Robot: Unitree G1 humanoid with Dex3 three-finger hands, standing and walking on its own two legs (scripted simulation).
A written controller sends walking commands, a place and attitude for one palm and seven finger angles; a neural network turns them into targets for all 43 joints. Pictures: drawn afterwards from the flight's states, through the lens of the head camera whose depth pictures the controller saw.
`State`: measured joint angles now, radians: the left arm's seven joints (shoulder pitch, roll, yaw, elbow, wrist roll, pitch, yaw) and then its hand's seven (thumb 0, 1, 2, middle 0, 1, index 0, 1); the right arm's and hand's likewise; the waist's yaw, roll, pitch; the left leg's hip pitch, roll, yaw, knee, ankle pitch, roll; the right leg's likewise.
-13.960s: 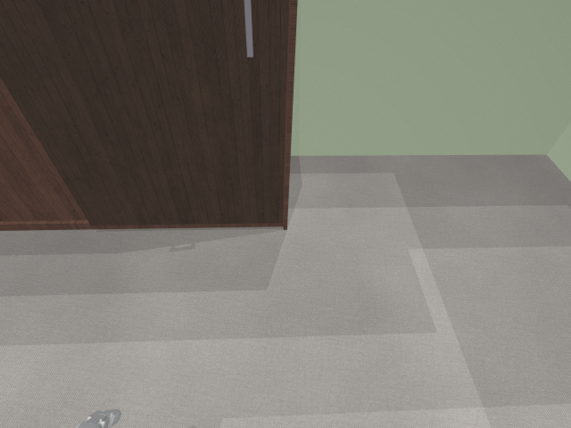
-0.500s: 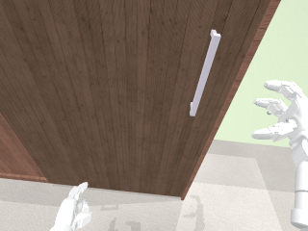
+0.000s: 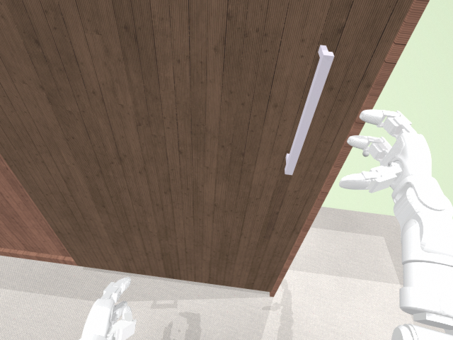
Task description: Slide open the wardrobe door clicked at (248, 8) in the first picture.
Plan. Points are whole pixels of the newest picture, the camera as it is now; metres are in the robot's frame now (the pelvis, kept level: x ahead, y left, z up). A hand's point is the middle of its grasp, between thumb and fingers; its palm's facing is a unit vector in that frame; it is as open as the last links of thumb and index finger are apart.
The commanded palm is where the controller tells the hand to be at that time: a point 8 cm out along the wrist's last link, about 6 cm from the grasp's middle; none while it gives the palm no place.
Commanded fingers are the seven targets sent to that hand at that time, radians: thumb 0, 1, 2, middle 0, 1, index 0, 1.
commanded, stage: move the hooked fingers beside the handle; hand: right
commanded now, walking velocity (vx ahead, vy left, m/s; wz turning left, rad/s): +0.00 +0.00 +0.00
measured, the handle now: (303, 118) +0.48 -0.12 +0.18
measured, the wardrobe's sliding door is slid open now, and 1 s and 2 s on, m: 0.00 0.00 0.00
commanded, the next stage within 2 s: feel for the door with the fingertips in 1.28 s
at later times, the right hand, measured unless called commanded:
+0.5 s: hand (337, 136) +0.41 -0.16 +0.19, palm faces +0.09 +1.00 +0.00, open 14.0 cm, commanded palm +0.38 -0.21 +0.19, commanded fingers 0.00 0.50 -0.30 0.30 1.20 0.30 1.20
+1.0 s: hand (337, 137) +0.41 -0.16 +0.19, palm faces +0.10 +1.00 +0.01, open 14.0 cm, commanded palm +0.38 -0.21 +0.19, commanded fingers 0.00 0.50 -0.30 0.30 1.20 0.30 1.20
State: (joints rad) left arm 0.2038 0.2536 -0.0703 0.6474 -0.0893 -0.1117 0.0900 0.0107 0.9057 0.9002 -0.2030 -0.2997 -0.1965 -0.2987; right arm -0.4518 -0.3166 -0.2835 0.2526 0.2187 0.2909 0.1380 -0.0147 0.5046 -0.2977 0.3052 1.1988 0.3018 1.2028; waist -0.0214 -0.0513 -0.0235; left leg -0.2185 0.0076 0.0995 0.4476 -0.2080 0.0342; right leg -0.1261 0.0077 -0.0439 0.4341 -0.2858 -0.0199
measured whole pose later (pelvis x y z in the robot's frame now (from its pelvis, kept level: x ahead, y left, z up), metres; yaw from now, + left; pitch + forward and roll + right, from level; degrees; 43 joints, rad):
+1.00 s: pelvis -0.01 +0.00 +0.00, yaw +1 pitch +0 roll +0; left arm 0.23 0.25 -0.06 0.66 -0.08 -0.07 0.09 0.01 0.91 0.90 -0.20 -0.30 -0.20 -0.30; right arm -0.66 -0.27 -0.23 0.53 0.17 0.19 0.03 -0.02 0.51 -0.30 0.30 1.20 0.30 1.20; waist 0.00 -0.03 -0.02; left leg -0.23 0.00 0.09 0.40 -0.17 0.03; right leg -0.14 0.01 -0.06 0.40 -0.26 -0.02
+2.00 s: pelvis -0.01 +0.00 +0.00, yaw +1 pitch -1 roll +0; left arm 0.22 0.23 -0.06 0.67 -0.06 -0.03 0.09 0.01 0.91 0.90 -0.20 -0.30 -0.20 -0.30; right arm -0.71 -0.20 -0.18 0.55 0.15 0.20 -0.05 -0.02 0.50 -0.30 0.30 1.20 0.30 1.20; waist 0.00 -0.03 -0.02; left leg -0.22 0.00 0.09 0.39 -0.16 0.04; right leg -0.14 0.00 -0.05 0.40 -0.25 -0.02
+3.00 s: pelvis -0.01 +0.00 +0.00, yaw +1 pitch -1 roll +0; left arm 0.21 0.23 -0.05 0.66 -0.05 -0.04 0.07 0.01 0.91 0.90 -0.20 -0.30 -0.20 -0.30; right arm -0.66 -0.13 -0.14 0.47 0.13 0.20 -0.11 -0.02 0.50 -0.30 0.27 1.18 0.25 1.17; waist -0.01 -0.04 -0.02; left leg -0.22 -0.01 0.08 0.39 -0.17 0.04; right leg -0.12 0.00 -0.06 0.39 -0.25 -0.01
